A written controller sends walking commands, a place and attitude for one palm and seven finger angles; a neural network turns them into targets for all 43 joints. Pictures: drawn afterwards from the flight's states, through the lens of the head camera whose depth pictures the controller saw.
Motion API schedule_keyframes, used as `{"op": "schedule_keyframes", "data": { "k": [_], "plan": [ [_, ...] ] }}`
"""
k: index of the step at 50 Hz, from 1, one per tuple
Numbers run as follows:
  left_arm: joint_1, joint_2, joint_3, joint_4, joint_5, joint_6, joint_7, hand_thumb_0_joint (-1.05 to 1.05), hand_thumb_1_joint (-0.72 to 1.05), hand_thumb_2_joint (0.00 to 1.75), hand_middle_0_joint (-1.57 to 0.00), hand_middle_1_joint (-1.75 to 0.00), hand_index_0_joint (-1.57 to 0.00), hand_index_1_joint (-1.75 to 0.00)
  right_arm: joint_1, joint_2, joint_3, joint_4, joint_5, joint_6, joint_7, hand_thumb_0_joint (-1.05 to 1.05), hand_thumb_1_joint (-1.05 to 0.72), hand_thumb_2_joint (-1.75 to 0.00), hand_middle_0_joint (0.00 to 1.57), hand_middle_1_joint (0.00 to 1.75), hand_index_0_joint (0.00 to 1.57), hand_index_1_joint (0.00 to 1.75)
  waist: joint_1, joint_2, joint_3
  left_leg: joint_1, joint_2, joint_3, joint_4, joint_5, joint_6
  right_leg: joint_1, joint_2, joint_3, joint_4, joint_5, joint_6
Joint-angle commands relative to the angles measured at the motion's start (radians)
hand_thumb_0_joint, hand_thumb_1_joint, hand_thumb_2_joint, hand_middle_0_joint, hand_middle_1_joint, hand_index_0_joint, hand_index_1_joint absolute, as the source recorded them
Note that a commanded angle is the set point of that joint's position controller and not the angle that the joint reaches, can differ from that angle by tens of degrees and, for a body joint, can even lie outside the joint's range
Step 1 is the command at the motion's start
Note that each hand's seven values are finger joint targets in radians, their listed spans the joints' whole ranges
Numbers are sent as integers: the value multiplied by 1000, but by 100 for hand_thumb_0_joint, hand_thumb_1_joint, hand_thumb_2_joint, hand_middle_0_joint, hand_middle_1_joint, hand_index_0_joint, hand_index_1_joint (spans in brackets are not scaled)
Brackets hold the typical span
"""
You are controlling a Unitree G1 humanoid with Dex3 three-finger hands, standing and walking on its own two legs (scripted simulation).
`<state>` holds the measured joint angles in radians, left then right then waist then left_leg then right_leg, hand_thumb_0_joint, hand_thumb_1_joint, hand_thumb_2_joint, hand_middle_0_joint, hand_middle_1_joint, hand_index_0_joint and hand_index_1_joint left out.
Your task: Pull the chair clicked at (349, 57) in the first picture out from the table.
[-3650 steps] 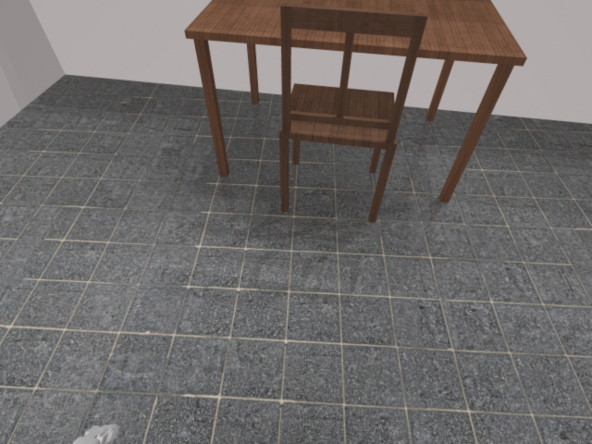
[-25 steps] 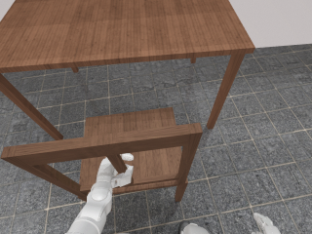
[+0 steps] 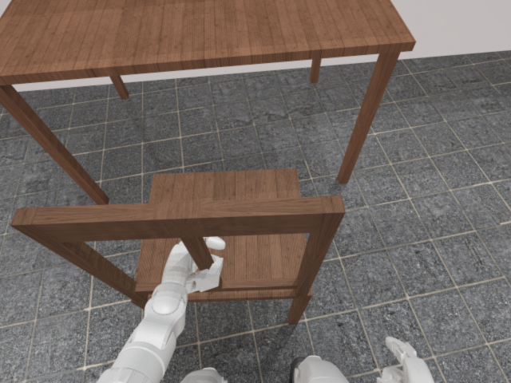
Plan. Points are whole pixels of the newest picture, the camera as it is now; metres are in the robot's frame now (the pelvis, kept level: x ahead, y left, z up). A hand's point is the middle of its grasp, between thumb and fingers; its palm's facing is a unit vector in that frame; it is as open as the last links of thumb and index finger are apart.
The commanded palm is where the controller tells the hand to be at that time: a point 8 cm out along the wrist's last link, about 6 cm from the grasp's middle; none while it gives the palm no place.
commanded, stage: step backward, pulling the chair out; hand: left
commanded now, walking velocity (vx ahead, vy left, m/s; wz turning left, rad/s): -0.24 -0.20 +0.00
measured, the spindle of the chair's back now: (205, 263) +0.32 +0.10 -0.09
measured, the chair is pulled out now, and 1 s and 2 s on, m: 0.38 0.45 0.45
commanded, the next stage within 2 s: stop walking, hand still on the chair in 0.04 s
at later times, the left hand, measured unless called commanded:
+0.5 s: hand (204, 314) +0.23 +0.09 -0.07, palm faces -0.09 -0.99 -0.13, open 5.7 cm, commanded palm +0.22 +0.15 -0.06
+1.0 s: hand (203, 314) +0.23 +0.09 -0.07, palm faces -0.16 -0.98 -0.12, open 5.8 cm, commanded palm +0.22 +0.15 -0.06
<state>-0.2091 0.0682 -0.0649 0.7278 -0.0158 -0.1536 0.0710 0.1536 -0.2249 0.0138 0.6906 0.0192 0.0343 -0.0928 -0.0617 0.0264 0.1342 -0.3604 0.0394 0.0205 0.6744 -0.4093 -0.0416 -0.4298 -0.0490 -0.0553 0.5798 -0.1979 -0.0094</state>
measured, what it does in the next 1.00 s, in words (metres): steps on the spot: right foot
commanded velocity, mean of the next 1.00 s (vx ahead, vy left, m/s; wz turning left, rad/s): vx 0.01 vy -0.01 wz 0.00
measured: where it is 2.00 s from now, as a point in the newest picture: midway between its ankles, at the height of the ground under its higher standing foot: outside the picture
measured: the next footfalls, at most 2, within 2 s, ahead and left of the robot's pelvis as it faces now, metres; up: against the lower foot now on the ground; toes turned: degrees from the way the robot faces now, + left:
right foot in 0.20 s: +0.02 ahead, -0.13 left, +0.00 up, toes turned -5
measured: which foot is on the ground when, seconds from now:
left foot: down 0.00-1.00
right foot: down 0.00-0.06, up 0.08-0.18, down 0.20-1.00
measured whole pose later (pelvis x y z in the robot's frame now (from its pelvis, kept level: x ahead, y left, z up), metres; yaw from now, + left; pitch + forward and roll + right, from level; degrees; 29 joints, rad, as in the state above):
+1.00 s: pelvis -0.01 +0.01 +0.01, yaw -2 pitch +0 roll +0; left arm -0.03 0.08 -0.16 0.70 -0.01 -0.13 0.06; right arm 0.20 -0.18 0.04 0.68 0.02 0.01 -0.10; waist -0.01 0.02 0.07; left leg -0.21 0.05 0.06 0.46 -0.24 -0.02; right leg -0.21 -0.05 -0.02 0.47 -0.25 0.03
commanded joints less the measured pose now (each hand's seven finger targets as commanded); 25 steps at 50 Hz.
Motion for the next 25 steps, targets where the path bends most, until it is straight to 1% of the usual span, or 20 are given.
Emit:
{"op": "schedule_keyframes", "data": {
  "k": [1, 2, 3, 4, 5, 7, 8, 9, 10, 11, 12, 13, 14, 15, 16, 18, 19, 20, 23, 25],
  "plan": [
    [24, 76, -26, -211, -11, -35, -13, 0, 90, 90, -50, -145, -50, -145, -5, -127, -50, -153, -5, -28, -25, 0, -90, -90, 20, 30, 20, 30, 43, -28, -308, 124, 169, -114, -340, 274, 89, 155, -66, 48, -26, 8, 13],
    [33, 60, -48, -224, -7, -38, -19, 0, 90, 90, -50, -145, -50, -145, -19, -136, -57, -171, -3, -20, -15, 0, -90, -90, 20, 30, 20, 30, 51, 101, -282, 46, 264, -204, -354, 312, 147, 155, -9, 30, 81, -116, 32],
    [-9, 52, -59, -283, -2, -42, -26, 0, 90, 90, -50, -145, -50, -145, -40, -115, -54, -180, -17, -15, -7, 0, -90, -90, 20, 30, 20, 30, 45, 260, -254, -45, 323, -280, -388, 282, 188, 158, 8, 23, 202, -211, 25],
    [-25, 50, -59, -289, 6, -36, -28, 0, 90, 90, -50, -145, -50, -145, -38, -97, -50, -182, -21, -12, -2, 0, -90, -90, 20, 30, 20, 30, 46, 292, -234, -60, 338, -279, -370, 360, 207, 158, 2, 28, 249, -249, 19],
    [-32, 61, -51, -303, 2, -36, -27, 0, 90, 90, -50, -145, -50, -145, -16, -98, -59, -177, -12, -13, 2, 0, -90, -90, 20, 30, 20, 30, 46, 236, -244, 7, 332, -264, -304, 509, 210, 139, 5, 35, 201, -236, 19],
    [-45, 38, -69, -272, 5, -36, -35, 0, 90, 90, -50, -145, -50, -145, 51, -122, -71, -152, -8, -28, 14, 0, -90, -90, 20, 30, 20, 30, 43, 141, -285, 189, 298, -200, -173, 704, 168, 130, 10, 24, -2, -127, 18],
    [-254, 76, -70, -443, 4, -51, -39, 0, 90, 90, -50, -145, -50, -145, 46, -114, -61, -162, -3, -41, 11, 0, -90, -90, 20, 30, 20, 30, 33, 119, -321, 234, 278, -175, -147, 681, 146, 164, 8, 20, -74, -45, 21],
    [-216, 84, -54, -432, 11, -54, -32, 0, 90, 90, -50, -145, -50, -145, 40, -105, -56, -173, 0, -51, 4, 0, -90, -90, 20, 30, 20, 30, 32, 130, -346, 248, 236, -127, -118, 610, 124, 204, -6, 25, -129, 68, 19],
    [-158, 97, -54, -401, 15, -39, -31, 0, 90, 90, -50, -145, -50, -145, 51, -116, -53, -166, 0, -58, 0, 0, -90, -90, 20, 30, 20, 30, 28, 130, -336, 224, 205, -98, -128, 541, 103, 224, -19, 25, -141, 135, 14],
    [-123, 118, -34, -373, 17, -35, -30, 0, 90, 90, -50, -145, -50, -145, 43, -114, -50, -168, -3, -65, -4, 0, -90, -90, 20, 30, 20, 30, 31, 152, -316, 184, 188, -76, -154, 447, 92, 221, -34, 22, -134, 124, 11],
    [-70, 144, -5, -307, 8, -14, -21, 0, 90, 90, -50, -145, -50, -145, 65, -130, -62, -160, 9, -59, -7, 0, -90, -90, 20, 30, 20, 30, 36, 40, -342, 157, 157, -43, -153, 297, 66, 248, -36, 56, -124, 68, 2],
    [-78, 168, 11, -307, -1, -5, -17, 0, 90, 90, -50, -145, -50, -145, 58, -122, -61, -169, 19, -56, -12, 0, -90, -90, 20, 30, 20, 30, 39, -67, -353, 151, 115, -9, -131, 177, 53, 229, -74, 119, -143, 14, -11],
    [-97, 177, 18, -310, -8, -2, -12, 0, 90, 90, -50, -145, -50, -145, 42, -103, -53, -173, 22, -55, -17, 0, -90, -90, 20, 30, 20, 30, 33, -121, -339, 156, 76, 18, -104, 89, 46, 185, -122, 172, -181, -45, -26],
    [-88, 188, 27, -303, -15, 2, -6, 0, 90, 90, -50, -145, -50, -145, 46, -99, -46, -162, 22, -58, -21, 0, -90, -90, 20, 30, 20, 30, 30, -93, -341, 178, 52, 25, -99, 47, 45, 161, -144, 193, -217, -94, -38],
    [-78, 197, 40, -284, -14, 6, 1, 0, 90, 90, -50, -145, -50, -145, 31, -88, -34, -161, 19, -57, -24, 0, -90, -90, 20, 30, 20, 30, 34, -86, -326, 177, 45, 18, -114, 36, 49, 153, -148, 195, -236, -165, -29],
    [-79, 192, 44, -260, -10, 12, 8, 0, 90, 90, -50, -145, -50, -145, 5, -85, -24, -157, 13, -56, -28, 0, -90, -90, 20, 30, 20, 30, 37, -82, -297, 176, 40, -2, -142, 64, 57, 156, -136, 185, -248, -205, -15],
    [-74, 188, 46, -242, -8, 14, 10, 0, 90, 90, -50, -145, -50, -145, 2, -85, -23, -154, 12, -55, -30, 0, -90, -90, 20, 30, 20, 30, 39, -103, -284, 175, 40, -8, -150, 79, 60, 162, -131, 183, -254, -206, -10],
    [-75, 197, 51, -232, -10, 14, 8, 0, 90, 90, -50, -145, -50, -145, 5, -93, -26, -142, 12, -54, -32, 0, -90, -90, 20, 30, 20, 30, 36, -96, -279, 185, 43, -16, -175, 85, 62, 171, -125, 170, -261, -213, -8],
    [-77, 166, 33, -186, -5, 7, 4, 0, 90, 90, -50, -145, -50, -145, -2, -89, -24, -139, 10, -52, -32, 0, -90, -90, 20, 30, 20, 30, 41, -116, -241, 181, 49, -30, -195, 105, 69, 173, -114, 166, -276, -227, 1],
    [-79, 165, 25, -164, -5, 4, 2, 0, 90, 90, -50, -145, -50, -145, 2, -94, -26, -125, 10, -52, -34, 0, -90, -90, 20, 30, 20, 30, 38, -64, -211, 197, 58, -35, -223, 135, 71, 158, -105, 144, -270, -191, -4]
  ]
}}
